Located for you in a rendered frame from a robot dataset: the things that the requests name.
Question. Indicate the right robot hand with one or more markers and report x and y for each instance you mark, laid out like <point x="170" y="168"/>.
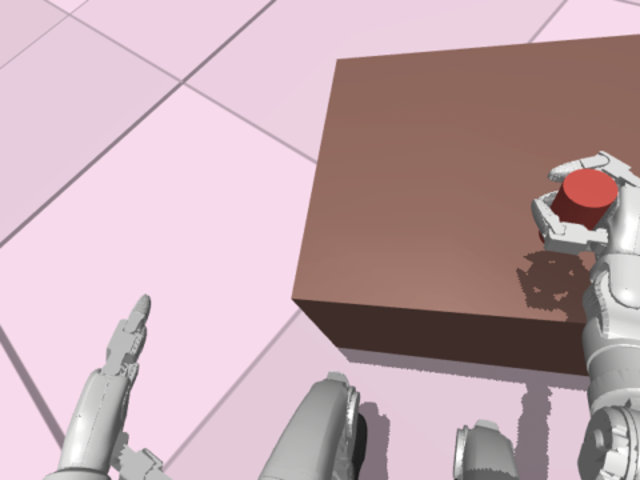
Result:
<point x="618" y="231"/>

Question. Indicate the right robot arm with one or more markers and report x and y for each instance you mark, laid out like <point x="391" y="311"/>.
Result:
<point x="611" y="344"/>

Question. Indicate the can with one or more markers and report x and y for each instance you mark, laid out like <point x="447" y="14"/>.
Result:
<point x="584" y="197"/>

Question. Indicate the left robot hand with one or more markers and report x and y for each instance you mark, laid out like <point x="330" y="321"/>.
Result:
<point x="94" y="438"/>

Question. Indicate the left robot foot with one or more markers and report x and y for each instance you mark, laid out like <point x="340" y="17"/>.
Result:
<point x="360" y="447"/>

